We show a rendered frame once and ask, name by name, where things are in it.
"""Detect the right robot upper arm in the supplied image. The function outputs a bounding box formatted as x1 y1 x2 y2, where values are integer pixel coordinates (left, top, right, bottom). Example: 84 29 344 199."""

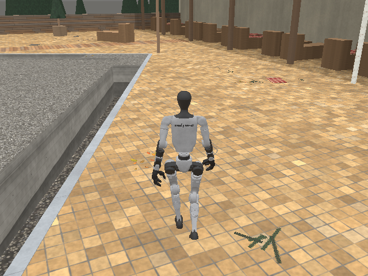
196 116 210 147

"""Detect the left robot upper arm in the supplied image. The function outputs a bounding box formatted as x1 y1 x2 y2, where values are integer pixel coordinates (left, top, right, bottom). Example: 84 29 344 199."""
159 116 172 149

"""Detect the right robot thigh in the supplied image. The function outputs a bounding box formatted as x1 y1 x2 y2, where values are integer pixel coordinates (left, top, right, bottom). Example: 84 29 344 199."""
189 161 204 203

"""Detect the robot torso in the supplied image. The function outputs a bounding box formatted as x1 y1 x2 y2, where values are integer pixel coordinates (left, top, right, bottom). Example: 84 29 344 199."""
171 113 198 173

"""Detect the left robot hand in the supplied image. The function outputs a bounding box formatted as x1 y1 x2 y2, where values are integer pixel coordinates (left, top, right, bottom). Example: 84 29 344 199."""
152 169 166 187

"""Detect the left robot forearm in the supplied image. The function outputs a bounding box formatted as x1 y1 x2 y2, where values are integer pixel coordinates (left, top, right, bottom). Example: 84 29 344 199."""
153 140 164 171

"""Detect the right robot hand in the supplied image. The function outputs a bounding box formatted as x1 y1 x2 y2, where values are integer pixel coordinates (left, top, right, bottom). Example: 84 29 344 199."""
202 159 215 171

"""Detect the right robot forearm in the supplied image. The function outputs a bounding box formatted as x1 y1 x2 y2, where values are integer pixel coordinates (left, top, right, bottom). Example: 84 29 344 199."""
204 139 214 161

